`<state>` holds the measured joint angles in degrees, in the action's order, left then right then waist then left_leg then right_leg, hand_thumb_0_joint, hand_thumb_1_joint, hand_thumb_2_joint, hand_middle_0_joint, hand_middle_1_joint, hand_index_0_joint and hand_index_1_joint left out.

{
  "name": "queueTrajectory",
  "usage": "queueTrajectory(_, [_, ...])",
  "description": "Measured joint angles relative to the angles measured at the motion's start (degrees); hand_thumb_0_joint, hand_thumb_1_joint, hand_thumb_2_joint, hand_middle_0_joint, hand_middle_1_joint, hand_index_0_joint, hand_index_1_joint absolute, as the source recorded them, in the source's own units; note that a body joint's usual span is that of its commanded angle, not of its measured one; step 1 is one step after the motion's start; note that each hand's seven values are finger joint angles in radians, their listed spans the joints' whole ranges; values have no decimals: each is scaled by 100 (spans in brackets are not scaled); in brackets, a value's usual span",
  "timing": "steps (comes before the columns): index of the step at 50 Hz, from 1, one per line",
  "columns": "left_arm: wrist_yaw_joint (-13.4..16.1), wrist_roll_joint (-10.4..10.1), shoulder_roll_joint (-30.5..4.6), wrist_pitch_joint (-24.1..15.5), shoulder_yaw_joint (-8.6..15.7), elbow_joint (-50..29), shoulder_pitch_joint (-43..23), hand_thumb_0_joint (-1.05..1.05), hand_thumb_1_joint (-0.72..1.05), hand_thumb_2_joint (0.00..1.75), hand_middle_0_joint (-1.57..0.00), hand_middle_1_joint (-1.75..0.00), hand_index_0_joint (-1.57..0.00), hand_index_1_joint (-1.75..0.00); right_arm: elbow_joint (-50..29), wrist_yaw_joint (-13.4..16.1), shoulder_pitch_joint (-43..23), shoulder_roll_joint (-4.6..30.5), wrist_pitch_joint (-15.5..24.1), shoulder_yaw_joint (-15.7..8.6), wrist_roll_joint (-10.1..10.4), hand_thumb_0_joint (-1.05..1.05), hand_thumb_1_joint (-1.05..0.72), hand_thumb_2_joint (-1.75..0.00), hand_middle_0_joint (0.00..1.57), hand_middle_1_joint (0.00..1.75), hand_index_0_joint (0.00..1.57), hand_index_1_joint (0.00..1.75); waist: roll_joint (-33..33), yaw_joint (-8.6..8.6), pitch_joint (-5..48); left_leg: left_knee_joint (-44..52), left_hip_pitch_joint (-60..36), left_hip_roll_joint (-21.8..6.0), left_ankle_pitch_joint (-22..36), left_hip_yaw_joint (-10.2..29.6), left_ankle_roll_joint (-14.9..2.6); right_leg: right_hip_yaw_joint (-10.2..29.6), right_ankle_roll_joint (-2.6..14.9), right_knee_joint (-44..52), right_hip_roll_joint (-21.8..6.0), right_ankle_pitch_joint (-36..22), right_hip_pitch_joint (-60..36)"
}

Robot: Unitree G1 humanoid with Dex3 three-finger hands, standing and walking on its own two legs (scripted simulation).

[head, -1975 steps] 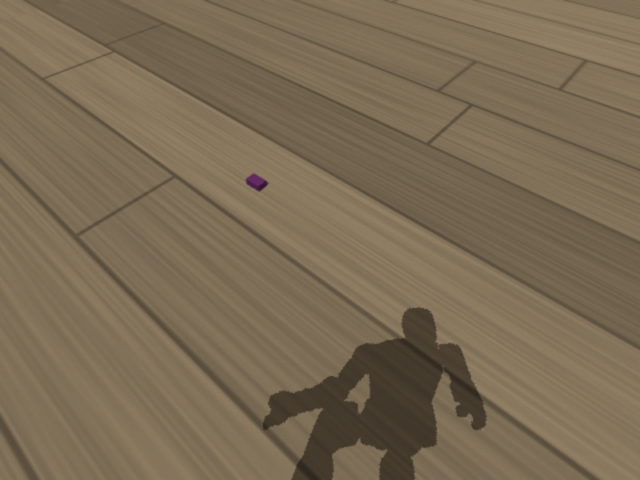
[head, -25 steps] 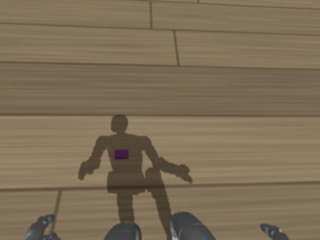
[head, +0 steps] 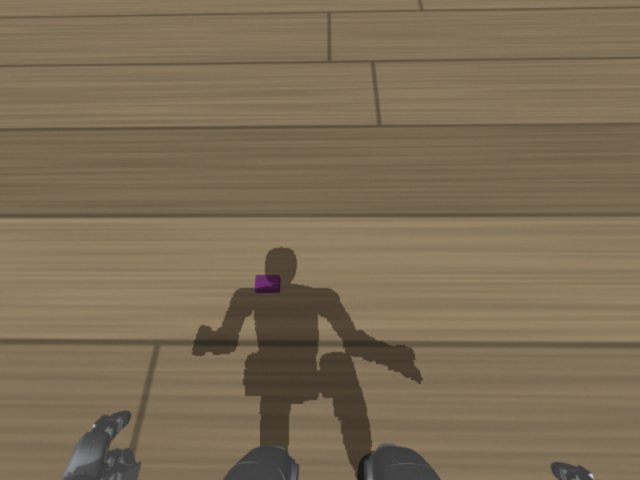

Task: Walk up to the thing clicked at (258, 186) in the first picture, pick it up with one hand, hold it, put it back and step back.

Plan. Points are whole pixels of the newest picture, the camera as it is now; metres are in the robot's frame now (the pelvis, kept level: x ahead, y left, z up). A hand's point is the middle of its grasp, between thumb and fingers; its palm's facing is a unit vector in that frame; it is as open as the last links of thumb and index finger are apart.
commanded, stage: step back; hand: left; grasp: from above
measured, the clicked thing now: (267, 284) +0.71 +0.21 -0.74
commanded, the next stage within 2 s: none
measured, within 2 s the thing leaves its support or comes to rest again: neither
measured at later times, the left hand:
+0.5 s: hand out of the picture -0.10 +0.24 -0.15, palm faces -0.04 -0.91 -0.42, open 7.4 cm
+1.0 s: hand out of the picture -0.24 +0.23 -0.14, palm faces +0.03 -0.91 -0.40, open 7.4 cm
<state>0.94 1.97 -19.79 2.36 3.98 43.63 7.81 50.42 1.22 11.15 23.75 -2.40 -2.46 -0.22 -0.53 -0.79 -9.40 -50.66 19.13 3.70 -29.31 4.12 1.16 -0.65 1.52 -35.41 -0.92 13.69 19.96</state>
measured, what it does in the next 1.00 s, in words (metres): walks backwards: left foot, then right foot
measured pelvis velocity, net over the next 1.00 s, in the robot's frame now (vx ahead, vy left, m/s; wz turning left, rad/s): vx -0.34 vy -0.04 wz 0.02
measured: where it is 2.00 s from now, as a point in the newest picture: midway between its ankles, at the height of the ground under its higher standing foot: outside the picture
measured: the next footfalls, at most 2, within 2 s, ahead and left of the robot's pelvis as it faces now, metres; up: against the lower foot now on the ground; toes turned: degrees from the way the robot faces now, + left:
left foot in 0.06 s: +0.00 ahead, +0.12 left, +0.00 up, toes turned -1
right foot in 0.44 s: -0.15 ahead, -0.16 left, +0.00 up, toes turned -1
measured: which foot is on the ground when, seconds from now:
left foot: up 0.00-0.04, down 0.06-0.46, up 0.48-0.78, down 0.80-1.00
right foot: down 0.00-0.08, up 0.10-0.42, down 0.44-0.80, up 0.82-1.00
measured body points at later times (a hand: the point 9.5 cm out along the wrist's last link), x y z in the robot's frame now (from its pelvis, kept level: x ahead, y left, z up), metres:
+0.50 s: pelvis -0.18 -0.03 -0.01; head -0.12 -0.05 +0.43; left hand -0.10 +0.29 -0.12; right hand -0.05 -0.35 -0.12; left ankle -0.05 +0.11 -0.71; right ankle -0.19 -0.16 -0.73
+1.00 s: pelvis -0.34 -0.04 +0.00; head -0.29 -0.04 +0.44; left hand -0.24 +0.28 -0.12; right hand -0.24 -0.35 -0.12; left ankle -0.29 +0.08 -0.73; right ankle -0.37 -0.17 -0.66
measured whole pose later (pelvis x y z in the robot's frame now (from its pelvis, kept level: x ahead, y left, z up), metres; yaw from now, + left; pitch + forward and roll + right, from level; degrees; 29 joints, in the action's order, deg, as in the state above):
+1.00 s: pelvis -0.34 -0.04 +0.00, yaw +1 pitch -2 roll +0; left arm 1.3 0.4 -22.6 3.5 4.1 48.2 7.7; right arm 49.6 -0.1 8.6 20.9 -2.9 -1.9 -2.5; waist 0.7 -0.5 -8.9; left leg -35.1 19.5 -0.8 -13.7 0.4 -0.9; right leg 4.5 -0.2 -64.0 4.1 30.3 24.4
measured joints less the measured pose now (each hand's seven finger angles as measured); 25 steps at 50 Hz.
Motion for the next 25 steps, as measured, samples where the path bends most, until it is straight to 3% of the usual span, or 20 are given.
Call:
queueTrajectory(3, [-27, -47, -92, 58, -33, -77, -114, 0, 90, 90, -21, -30, -20, -30, -9, -48, 16, -40, 72, -24, -45, 1, -90, -89, 20, 30, 20, 30, 89, 69, -41, 1267, -472, -152, 705, -210, -125, -127, -67, -288, -85, -18, 283])
queueTrajectory(5, [-34, -74, -170, 118, -16, -15, -176, 0, 90, 90, -21, -30, -20, -30, 19, -89, -41, -158, 90, -33, -113, 1, -90, -89, 20, 30, 20, 30, 326, 23, -137, 1342, -466, -37, 968, -343, -221, 68, -94, -532, -139, 258, 429])
queueTrajectory(7, [-21, -69, -165, 186, 11, 129, -154, 0, 90, 90, -21, -30, -20, -30, -11, -154, -36, -200, 104, 1, -159, 1, -90, -89, 20, 30, 20, 30, 251, 102, -96, 1290, -342, -151, 1026, -271, -269, 398, -93, -1394, 246, 1226, 654])
queueTrajectory(8, [-14, -85, -182, 212, 29, 185, -131, 0, 90, 90, -21, -30, -20, -30, -12, -153, -37, -235, 116, 22, -172, 1, -90, -89, 20, 30, 20, 30, 232, 131, -70, 1352, -319, -210, 1105, -237, -267, 575, -79, -1942, 447, 1434, 755])
queueTrajectory(10, [-6, -128, -233, 208, 74, 249, -52, 0, 90, 90, -21, -30, -20, -30, -25, -128, -42, -304, 115, 59, -184, 1, -90, -89, 20, 30, 21, 30, 251, 109, 4, 1534, -277, -307, 1298, -236, -245, 801, -66, -2838, 703, 1512, 875])
queueTrajectory(13, [-18, -129, -303, 166, 150, 291, 107, 0, 90, 90, -21, -30, -20, -30, -101, -102, -114, -350, 112, 59, -183, 1, -90, -89, 20, 30, 21, 30, 276, 24, 58, 1692, -157, -428, 1532, -294, -228, 910, -176, -3404, 769, 1452, 751])
queueTrajectory(18, [-43, -96, -370, 165, 181, 403, 325, 0, 91, 90, -21, -30, -20, -30, -373, -72, -360, -304, 150, 24, -175, 1, -90, -89, 20, 30, 21, 30, 209, -53, -14, 1610, 189, -645, 1781, -418, -184, 758, -344, -2389, 437, 1588, 62])
queueTrajectory(22, [-89, -92, -361, 80, 144, 538, 403, 0, 91, 90, -21, -30, -20, -30, -508, -104, -537, -153, 63, 20, -151, 1, -90, -89, 20, 30, 21, 30, 80, -102, -13, 1290, 633, -812, 1902, -465, 7, 417, -220, -494, 152, 1108, -669])
queueTrajectory(23, [-89, -67, -270, 53, 143, 611, 377, 0, 91, 90, -21, -30, -20, -30, -486, -103, -595, -67, 24, -5, -129, 1, -90, -89, 20, 30, 21, 30, -131, -70, -64, 1164, 740, -926, 1916, -340, 17, 302, -190, -349, 272, 1085, -721])
queueTrajectory(25, [-141, -2, -146, 51, 90, 630, 429, 0, 91, 90, -21, -30, -20, -30, -381, -51, -580, -14, -66, -75, -74, 1, -90, -89, 20, 30, 21, 30, -273, -35, -31, 663, 971, -648, 1009, 88, -44, 189, -132, -488, 291, 995, -569])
